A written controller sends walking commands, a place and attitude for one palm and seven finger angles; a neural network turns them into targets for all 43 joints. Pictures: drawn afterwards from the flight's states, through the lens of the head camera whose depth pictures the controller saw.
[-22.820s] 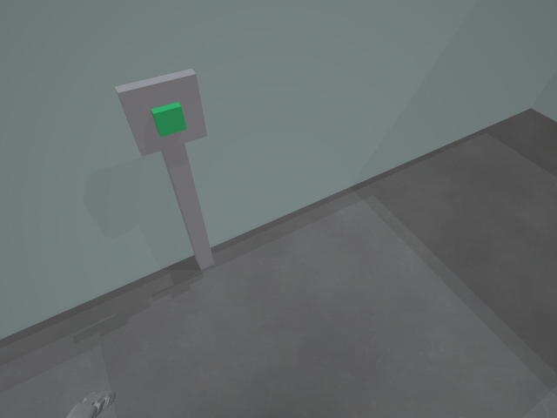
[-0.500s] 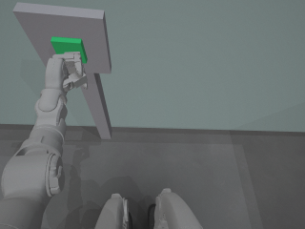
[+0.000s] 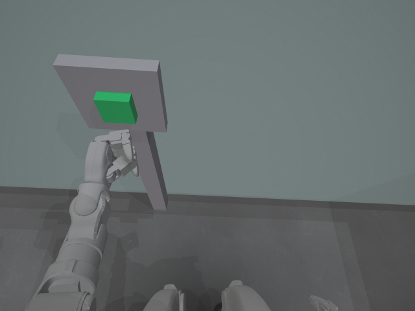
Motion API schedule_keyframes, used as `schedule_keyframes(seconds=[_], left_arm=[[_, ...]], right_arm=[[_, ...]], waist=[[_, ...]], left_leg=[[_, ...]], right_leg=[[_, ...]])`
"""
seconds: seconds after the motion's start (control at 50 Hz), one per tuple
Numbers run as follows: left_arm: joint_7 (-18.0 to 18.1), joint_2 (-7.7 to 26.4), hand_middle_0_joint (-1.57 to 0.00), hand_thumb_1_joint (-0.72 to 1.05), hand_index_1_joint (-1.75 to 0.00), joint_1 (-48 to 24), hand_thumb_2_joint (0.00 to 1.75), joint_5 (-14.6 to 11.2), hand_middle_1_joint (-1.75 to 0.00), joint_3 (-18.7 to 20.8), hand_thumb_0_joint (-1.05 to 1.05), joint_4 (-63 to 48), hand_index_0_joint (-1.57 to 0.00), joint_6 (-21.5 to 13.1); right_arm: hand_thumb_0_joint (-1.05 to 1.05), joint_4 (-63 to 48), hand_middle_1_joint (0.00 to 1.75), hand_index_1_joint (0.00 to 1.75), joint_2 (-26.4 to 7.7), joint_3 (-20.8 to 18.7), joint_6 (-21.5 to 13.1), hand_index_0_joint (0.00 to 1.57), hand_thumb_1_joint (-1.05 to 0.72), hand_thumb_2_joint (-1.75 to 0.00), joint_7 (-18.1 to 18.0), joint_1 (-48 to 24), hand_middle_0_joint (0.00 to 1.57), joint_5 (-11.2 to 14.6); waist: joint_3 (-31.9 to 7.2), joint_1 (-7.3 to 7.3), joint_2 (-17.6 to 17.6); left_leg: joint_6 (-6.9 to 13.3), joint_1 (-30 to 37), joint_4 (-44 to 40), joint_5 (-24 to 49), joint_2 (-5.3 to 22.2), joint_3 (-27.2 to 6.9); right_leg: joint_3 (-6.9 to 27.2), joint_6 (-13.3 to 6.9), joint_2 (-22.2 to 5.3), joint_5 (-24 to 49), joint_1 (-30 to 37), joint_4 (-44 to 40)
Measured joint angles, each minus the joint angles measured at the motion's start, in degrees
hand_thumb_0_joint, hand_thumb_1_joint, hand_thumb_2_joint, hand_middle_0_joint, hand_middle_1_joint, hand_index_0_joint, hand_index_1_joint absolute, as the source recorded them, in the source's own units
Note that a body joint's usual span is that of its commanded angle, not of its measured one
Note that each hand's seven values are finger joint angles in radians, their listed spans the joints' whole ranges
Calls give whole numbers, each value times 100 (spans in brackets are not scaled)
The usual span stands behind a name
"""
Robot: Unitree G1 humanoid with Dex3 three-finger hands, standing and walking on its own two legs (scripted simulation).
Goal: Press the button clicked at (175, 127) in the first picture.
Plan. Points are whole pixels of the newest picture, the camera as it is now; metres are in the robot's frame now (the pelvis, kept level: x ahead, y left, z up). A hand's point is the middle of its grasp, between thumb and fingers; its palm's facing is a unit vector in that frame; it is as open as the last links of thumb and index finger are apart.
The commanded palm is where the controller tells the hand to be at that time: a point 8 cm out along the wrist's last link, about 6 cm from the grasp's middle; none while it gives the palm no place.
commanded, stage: pull the fist back off the button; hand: left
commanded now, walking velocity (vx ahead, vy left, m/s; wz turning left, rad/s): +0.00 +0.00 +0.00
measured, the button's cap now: (117, 107) +0.50 +0.18 +0.06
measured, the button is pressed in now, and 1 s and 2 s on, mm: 0 0 0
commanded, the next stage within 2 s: draw the hand back to the body in 0.32 s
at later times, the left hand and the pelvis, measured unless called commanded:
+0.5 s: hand (129, 173) +0.36 +0.14 +0.04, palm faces -0.06 -1.00 -0.05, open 3.1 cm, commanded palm +0.32 +0.21 +0.05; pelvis -0.01 -0.02 -0.01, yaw +2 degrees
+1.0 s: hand (82, 200) +0.27 +0.17 +0.13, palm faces +0.03 -0.99 -0.15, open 3.1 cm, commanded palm +0.24 +0.24 +0.15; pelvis +0.01 -0.01 +0.05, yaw +2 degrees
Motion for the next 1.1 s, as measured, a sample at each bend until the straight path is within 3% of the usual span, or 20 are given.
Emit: schedule_keyframes(seconds=[0.22, 0.48, 0.6, 0.7, 0.94, 1.0, 1.1], left_arm=[[-23, -197, -130, 90, -150, 1062, 90, -57, -150, -530, 2, -1220, -130, 134], [-139, 90, -130, 90, -150, 495, 90, -90, -150, -290, 2, -1001, -130, 318], [-335, 164, -130, 90, -150, 1343, 90, -383, -150, -101, 2, -1811, -130, 841], [-350, 204, -130, 90, -150, 2191, 90, -567, -150, -50, 2, -2458, -130, 946], [-538, 275, -130, 90, -150, 3064, 90, -659, -150, -203, 2, -3582, -130, 1303], [136, 380, -130, 90, -150, 3322, 90, -197, -150, -311, 2, -4111, -130, 1650], [955, 360, -130, 90, -150, 3900, 90, 190, -150, -364, 2, -4800, -130, 2142]], right_arm=[[1, -53, 30, 30, 1, -74, -149, 20, -90, -90, -59, -427, 20, 35], [1, 53, 30, 30, 31, 47, -327, 20, -90, -90, -242, -594, 20, 41], [1, -86, 30, 30, 32, 73, -193, 20, -90, -90, -289, -211, 20, 168], [1, -193, 30, 30, -25, 112, -276, 20, -90, -90, -351, 53, 20, 240], [1, -304, 30, 30, -133, 95, -739, 20, -90, -90, -542, -329, 20, 292], [1, -324, 30, 30, -16, 94, -739, 20, -90, -90, -649, -405, 20, 246], [1, -328, 30, 30, 115, 172, -680, 20, -90, -90, -719, -493, 20, 194]], waist=[[6, 270, 12], [93, 192, -19], [69, 163, 77], [31, 195, 115], [211, 321, 152], [241, 435, 116], [355, 521, 152]], left_leg=[[-49, 154, -2, -27, -64, -123], [-133, -76, 305, -46, -31, -218], [-123, 594, -281, 105, 5, -85], [-145, 1190, -802, 278, -15, -106], [-138, 1972, -1270, 429, -57, -244], [-112, 2363, -1597, 515, -69, -184], [-121, 3072, -2237, 716, -96, -173]], right_leg=[[-114, -38, -58, -92, 195, 10], [-237, -145, -47, -125, -3, 286], [-58, -130, 23, 48, 583, -225], [-34, -113, 36, 202, 1183, -736], [-126, -90, 27, 359, 2053, -1307], [-42, -93, 33, 436, 2403, -1578], [20, -40, 38, 637, 3105, -2207]])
